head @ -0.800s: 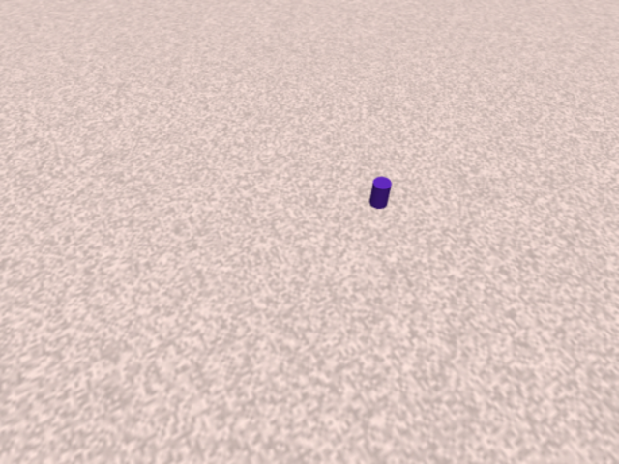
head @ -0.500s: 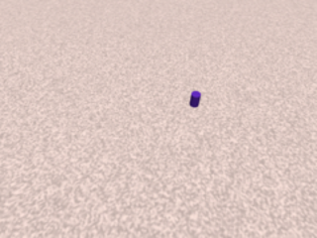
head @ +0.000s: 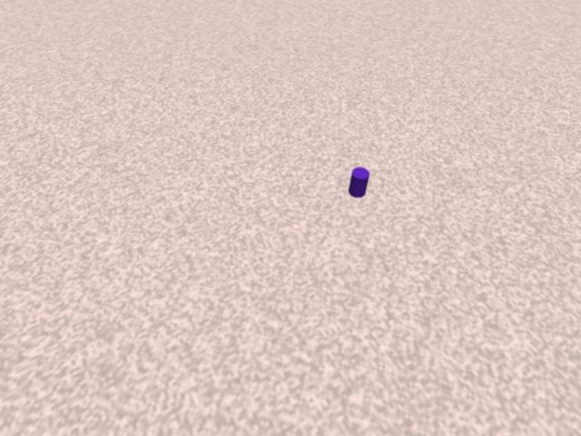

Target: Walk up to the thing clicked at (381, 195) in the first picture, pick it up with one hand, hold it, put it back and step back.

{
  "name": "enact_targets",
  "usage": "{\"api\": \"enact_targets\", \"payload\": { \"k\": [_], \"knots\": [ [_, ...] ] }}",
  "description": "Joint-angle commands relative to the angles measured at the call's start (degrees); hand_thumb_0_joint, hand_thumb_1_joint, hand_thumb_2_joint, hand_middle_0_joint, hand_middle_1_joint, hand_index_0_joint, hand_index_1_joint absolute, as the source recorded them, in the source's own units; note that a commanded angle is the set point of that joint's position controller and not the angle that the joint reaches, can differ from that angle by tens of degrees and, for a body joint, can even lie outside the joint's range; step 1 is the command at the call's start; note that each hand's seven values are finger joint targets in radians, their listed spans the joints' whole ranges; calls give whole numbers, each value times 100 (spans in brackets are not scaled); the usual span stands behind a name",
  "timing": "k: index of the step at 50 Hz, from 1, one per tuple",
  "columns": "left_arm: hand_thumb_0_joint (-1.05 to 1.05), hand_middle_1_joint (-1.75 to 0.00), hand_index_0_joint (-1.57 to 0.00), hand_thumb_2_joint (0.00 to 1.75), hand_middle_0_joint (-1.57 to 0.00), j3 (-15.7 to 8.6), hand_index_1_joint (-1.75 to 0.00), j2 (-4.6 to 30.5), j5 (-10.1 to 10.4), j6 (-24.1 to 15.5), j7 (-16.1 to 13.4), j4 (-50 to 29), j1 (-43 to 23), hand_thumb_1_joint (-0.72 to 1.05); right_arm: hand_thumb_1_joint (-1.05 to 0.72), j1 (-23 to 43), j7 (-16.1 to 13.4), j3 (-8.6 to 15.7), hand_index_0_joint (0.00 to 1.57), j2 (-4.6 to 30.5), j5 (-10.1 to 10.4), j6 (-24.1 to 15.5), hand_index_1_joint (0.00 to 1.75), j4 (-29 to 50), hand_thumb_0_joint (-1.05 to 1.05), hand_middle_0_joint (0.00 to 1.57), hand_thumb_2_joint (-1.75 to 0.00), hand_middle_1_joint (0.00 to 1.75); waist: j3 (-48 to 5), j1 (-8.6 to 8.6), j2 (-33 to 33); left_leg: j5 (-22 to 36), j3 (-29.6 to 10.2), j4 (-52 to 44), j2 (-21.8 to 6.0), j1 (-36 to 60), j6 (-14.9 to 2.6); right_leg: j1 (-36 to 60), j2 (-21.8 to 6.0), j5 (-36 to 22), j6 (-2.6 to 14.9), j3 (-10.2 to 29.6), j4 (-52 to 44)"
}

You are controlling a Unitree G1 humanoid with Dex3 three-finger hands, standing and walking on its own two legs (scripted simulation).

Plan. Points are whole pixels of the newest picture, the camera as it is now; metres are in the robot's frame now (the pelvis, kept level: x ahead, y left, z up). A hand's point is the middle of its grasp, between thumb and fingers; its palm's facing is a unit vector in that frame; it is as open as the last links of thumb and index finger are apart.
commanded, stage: stand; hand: left
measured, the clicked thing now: (358, 182) +1.30 -0.29 -0.72
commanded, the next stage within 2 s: walk up in 0.32 s
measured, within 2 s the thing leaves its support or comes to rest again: neither
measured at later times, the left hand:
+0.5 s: hand out of the picture +0.09 +0.28 -0.16, palm faces -0.19 -0.91 -0.37, open 7.4 cm
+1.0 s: hand (198, 270) +0.43 +0.20 -0.13, palm faces -0.49 -0.72 -0.48, open 7.4 cm
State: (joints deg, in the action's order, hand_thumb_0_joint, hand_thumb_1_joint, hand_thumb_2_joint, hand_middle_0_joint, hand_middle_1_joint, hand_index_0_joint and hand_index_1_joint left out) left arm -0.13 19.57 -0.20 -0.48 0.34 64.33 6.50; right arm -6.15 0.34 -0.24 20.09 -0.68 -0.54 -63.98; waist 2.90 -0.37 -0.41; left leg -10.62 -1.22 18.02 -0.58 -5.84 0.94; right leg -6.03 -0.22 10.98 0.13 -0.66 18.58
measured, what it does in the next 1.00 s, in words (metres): walks ahead, turning right: right foot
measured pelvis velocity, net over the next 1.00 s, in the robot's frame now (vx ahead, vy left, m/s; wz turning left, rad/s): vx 0.22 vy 0.01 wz -0.61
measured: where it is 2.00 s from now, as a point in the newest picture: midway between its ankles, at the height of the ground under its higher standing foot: (291, 300)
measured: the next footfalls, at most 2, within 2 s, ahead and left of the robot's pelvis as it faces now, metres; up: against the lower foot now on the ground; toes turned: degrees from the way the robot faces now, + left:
right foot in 0.76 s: +0.18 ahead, -0.17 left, +0.00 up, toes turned -32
left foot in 1.16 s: +0.55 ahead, +0.06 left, +0.00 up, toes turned -42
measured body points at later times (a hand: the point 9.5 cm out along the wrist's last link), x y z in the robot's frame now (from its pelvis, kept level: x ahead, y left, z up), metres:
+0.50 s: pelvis +0.01 +0.02 -0.01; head +0.03 +0.00 +0.43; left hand +0.10 +0.33 -0.13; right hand +0.07 -0.32 -0.12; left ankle -0.01 +0.14 -0.75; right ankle -0.01 -0.12 -0.74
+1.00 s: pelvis +0.22 +0.01 -0.02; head +0.19 -0.03 +0.42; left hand +0.46 +0.24 -0.10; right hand +0.14 -0.32 -0.14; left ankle +0.41 +0.10 -0.69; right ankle +0.14 -0.15 -0.75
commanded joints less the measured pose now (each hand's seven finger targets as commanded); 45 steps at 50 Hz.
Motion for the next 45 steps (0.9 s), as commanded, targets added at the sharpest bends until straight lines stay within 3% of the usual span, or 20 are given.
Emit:
{"api": "enact_targets", "payload": {
  "k": [1, 15, 16, 17, 20, 22, 23, 24, 25, 27, 28, 30, 34, 36, 37, 38, 39, 40, 42, 45],
  "knots": [
    [0, -30, -20, 90, -20, -214, -30, 1240, -22, -139, -88, -349, -246, 90, -90, 172, -102, 216, 20, 1179, 33, -136, 30, 304, 0, 20, -90, 30, -504, 20, 20, 1066, -407, -173, -677, 83, -214, 166, -744, -1121, 150, 535, -235],
    [0, -30, -20, 90, -20, -215, -30, 1265, -25, -142, -89, -354, -214, 90, -90, 135, -97, 222, 20, 1186, 29, -132, 30, 322, 0, 20, -90, 30, -445, 27, 88, 933, -426, -213, -688, 69, -201, 120, -726, -915, 137, 513, -285],
    [0, -30, -20, 90, -20, -639, -30, 2118, -86, -138, 80, -799, 598, 90, -90, 385, 145, 799, 20, 2094, -195, -277, 30, 1136, 0, 20, -90, 30, -504, 52, -295, -2041, 205, 1207, -400, 515, -447, -941, -805, 1371, 582, 1707, -47],
    [0, -30, -20, 90, -20, -628, -30, 2075, -94, -145, 141, -839, 486, 90, -90, 300, 217, 778, 20, 1908, -225, -257, 30, 1151, 0, 20, -90, 30, -181, 151, -29, -2700, 7, 1521, -179, 180, -558, -1602, -986, 2631, 654, 2346, -378],
    [0, -30, -20, 90, -20, -765, -30, 1928, -113, -215, 153, -1320, -312, 90, -90, -181, 399, 759, 20, 1428, -192, -197, 30, 1441, 0, 20, -90, 30, 244, 515, 936, -1761, -617, 2037, -72, -643, -568, -1953, -1275, 2799, 959, 3392, -503],
    [0, -30, -20, 90, -20, -766, -30, 1907, -97, -223, 147, -1520, -390, 90, -90, -778, 402, 808, 20, 1427, -171, -194, 30, 1482, 0, 20, -90, 30, 4, 828, 1116, -1630, -451, 1198, 78, 312, -565, -2413, -899, 2090, 670, 2836, -373],
    [0, -30, -20, 90, -20, -688, -30, 1656, -91, -207, 163, -1702, -652, 90, -90, -1303, 344, 899, 20, 1656, -180, -232, 30, 1426, 0, 20, -90, 30, -179, 1218, 448, -2048, -775, -250, -259, 1860, -651, -3551, -236, 1917, 188, 1798, 374],
    [0, -30, -20, 90, -20, -556, -30, 1080, -69, -237, 143, -1863, -807, 90, -90, -1611, 267, 1076, 20, 2172, -268, -234, 30, 1397, 0, 20, -90, 30, -432, 1436, -1313, -2933, -2532, -1081, -1672, 3200, -1061, -5045, 752, 2299, -134, 409, 2341],
    [0, -30, -20, 90, -20, -548, -30, 1219, -112, -269, 51, -1866, -674, 90, -90, -701, 277, 1079, 20, 2320, -248, -242, 30, 1715, 0, 20, -90, 30, -99, 993, -1363, -2714, -3178, -1215, -2615, 2234, -1642, -5084, 34, 2148, -32, 193, 3386],
    [0, -30, -20, 90, -20, -576, -30, 1485, -45, -299, 119, -1539, -353, 90, -90, -308, 301, 865, 20, 1710, -207, -294, 30, 1940, 0, 20, -90, 30, 109, 594, -101, -1588, -1947, -943, -2145, 1256, -1365, -3986, -464, 1329, 37, 353, 3479],
    [0, -30, -20, 90, -20, -564, -30, 1464, 53, -272, 196, -1418, 9, 90, -90, -33, 296, 842, 20, 1636, -219, -308, 30, 2024, 0, 20, -90, 30, 118, 376, -451, -1470, -1240, -826, -1757, 1231, -1195, -3693, -565, 1079, 36, 293, 3280],
    [0, -30, -20, 90, -20, -623, -30, 1594, 88, -271, 330, -1385, 138, 90, -90, 52, 341, 862, 20, 1663, -235, -326, 30, 2042, 0, 20, -90, 30, 144, 361, -897, -891, -153, -566, -1226, 972, -1019, -2986, -668, 594, 11, -67, 2843],
    [0, -30, -20, 90, -20, -644, -30, 1555, 98, -275, 281, -1493, 180, 90, -90, -116, 477, 899, 20, 1795, -214, -244, 30, 2174, 0, 20, -90, 30, -44, 239, -850, 731, 696, 273, -1115, 157, -823, -1354, -333, 253, 122, -870, 1975],
    [0, -30, -20, 90, -20, -714, -30, 1687, 138, -268, 178, -1251, 1107, 90, -90, -52, 459, 917, 20, 1840, -239, -188, 30, 2294, 0, 20, -90, 30, -433, -254, -576, 2090, 1151, 1840, -865, -612, -612, 227, -26, 276, 301, -1211, 1848],
    [0, -30, -20, 90, -20, -826, -30, 1933, 125, -293, 90, -1040, 2000, 90, -90, -147, 462, 870, 20, 1739, -238, -177, 30, 2376, 0, 20, -90, 30, -795, -682, 104, 2039, 1277, 3391, -536, -1399, -481, 1418, 55, 430, 433, -996, 1593],
    [0, -30, -20, 90, -20, -995, -30, 2367, 66, -296, -46, -976, 2797, 90, -90, -275, 483, 746, 20, 1492, -190, -187, 30, 2532, 0, 20, -90, 30, -967, -1015, 1086, -232, 850, 4883, -182, -2924, -306, 2538, -698, 1539, 793, 694, 1096],
    [0, -30, -20, 90, -20, -1052, -30, 2883, 98, -277, -146, -1176, 2552, 90, -90, -310, 561, 672, 20, 1420, -59, -170, 30, 2754, 0, 20, -90, 30, -1124, -775, 1849, -2349, 173, 5875, 419, -4304, -52, 2710, -2370, 2405, 1674, 4458, -199],
    [0, -30, -20, 90, -20, -1003, -30, 2851, 104, -275, -234, -1439, 2008, 90, -90, 114, 579, 753, 20, 1868, -130, -137, 30, 2781, 0, 20, -90, 30, -941, -651, 870, -2185, -1079, 6145, -266, -4278, -134, 1854, -2696, 3614, 2004, 5313, -563],
    [0, -30, -20, 90, -20, -849, -30, 2509, 122, -327, -308, -1672, 1221, 90, -90, 336, 610, 754, 20, 1900, -114, -149, 30, 2645, 0, 20, -90, 30, 55, -246, -26, -1539, -914, 5489, -598, -4113, -173, 642, -2119, 3197, 1586, 3824, -670],
    [0, -30, -20, 90, -20, -761, -30, 2271, 132, -496, -304, -1833, 568, 90, -90, -676, 688, 756, 20, 1802, -226, 19, 30, 2335, 0, 20, -90, 30, 385, 397, 546, -970, -501, 4406, -637, -2713, -152, -1350, -1203, 2198, 937, 2034, -599]
  ]
}}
